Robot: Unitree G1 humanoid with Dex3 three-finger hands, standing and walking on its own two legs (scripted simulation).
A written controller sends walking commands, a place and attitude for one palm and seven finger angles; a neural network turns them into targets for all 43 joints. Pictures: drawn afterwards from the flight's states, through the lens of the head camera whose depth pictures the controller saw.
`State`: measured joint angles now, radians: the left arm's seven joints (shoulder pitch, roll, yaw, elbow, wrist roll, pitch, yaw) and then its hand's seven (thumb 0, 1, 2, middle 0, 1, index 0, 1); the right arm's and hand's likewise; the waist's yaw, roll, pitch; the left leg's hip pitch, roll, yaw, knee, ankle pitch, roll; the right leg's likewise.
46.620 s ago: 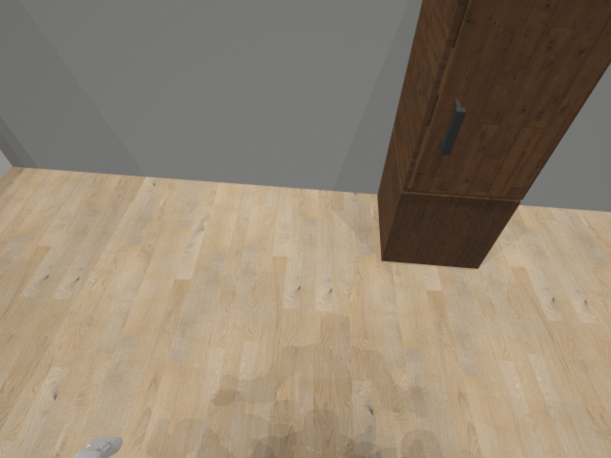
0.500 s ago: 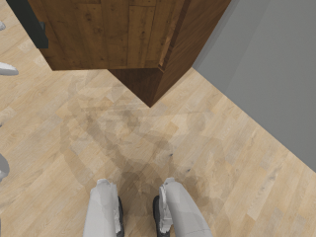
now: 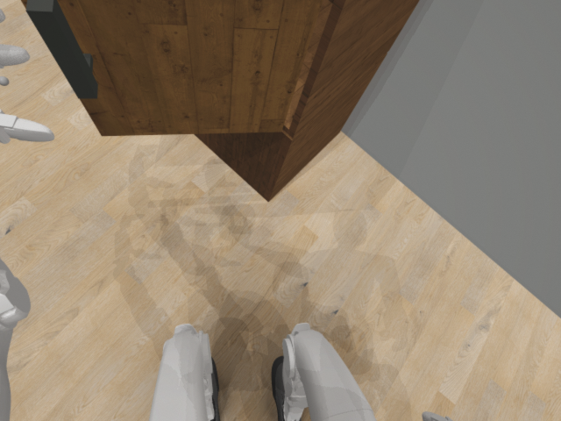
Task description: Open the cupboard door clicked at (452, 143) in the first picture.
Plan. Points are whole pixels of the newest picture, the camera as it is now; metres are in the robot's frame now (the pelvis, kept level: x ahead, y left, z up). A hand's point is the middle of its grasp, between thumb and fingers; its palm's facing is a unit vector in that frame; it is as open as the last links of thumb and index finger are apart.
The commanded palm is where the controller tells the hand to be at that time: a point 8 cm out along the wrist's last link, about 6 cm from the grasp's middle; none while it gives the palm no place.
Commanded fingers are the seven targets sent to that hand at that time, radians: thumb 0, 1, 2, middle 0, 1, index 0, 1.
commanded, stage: move the hooked fingers beside the handle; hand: left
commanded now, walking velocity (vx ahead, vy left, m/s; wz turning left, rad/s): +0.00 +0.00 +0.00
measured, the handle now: (69, 39) +0.58 +0.24 +0.06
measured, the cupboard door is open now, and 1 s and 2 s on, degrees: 50 50 50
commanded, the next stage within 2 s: slide the fingers in behind the handle in 0.02 s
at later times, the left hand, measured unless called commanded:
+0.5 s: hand (27, 82) +0.52 +0.28 +0.05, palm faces +0.08 -1.00 -0.02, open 14.0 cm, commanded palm +0.51 +0.29 +0.05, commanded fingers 0.00 -0.50 0.30 -0.30 -1.20 -0.30 -1.20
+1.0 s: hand (58, 84) +0.52 +0.24 +0.06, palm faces +0.07 -1.00 -0.01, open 14.0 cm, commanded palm +0.51 +0.27 +0.05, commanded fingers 0.00 -0.50 0.30 -0.30 -1.20 -0.30 -1.20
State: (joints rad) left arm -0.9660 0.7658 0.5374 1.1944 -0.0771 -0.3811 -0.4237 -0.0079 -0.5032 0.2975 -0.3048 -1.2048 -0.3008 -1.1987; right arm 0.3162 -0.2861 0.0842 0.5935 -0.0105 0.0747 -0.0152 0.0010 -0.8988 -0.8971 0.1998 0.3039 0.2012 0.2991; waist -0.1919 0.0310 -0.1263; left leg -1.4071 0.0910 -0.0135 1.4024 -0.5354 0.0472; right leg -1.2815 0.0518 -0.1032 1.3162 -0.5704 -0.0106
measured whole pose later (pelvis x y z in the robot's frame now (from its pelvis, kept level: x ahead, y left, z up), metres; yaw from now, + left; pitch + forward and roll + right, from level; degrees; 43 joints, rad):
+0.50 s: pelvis +0.00 +0.00 +0.00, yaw +0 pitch +31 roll -7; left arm -0.98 0.73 0.51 1.17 -0.07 -0.36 -0.39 -0.01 -0.50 0.30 -0.30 -1.20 -0.30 -1.20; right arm 0.32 -0.28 0.08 0.61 -0.02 0.06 -0.01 0.00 -0.90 -0.90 0.20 0.30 0.20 0.30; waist -0.20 0.03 -0.13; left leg -1.43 0.09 -0.02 1.41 -0.53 0.04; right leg -1.30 0.05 -0.11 1.33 -0.57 -0.01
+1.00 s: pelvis +0.00 +0.00 +0.01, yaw +1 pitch +30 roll -6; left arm -0.92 0.60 0.46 1.13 -0.09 -0.41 -0.31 -0.01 -0.50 0.30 -0.30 -1.20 -0.30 -1.20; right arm 0.33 -0.27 0.06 0.63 -0.02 0.07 0.01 0.00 -0.90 -0.90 0.20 0.30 0.20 0.30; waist -0.18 0.04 -0.14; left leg -1.37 0.08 -0.01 1.37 -0.53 0.04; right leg -1.25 0.05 -0.09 1.30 -0.57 -0.01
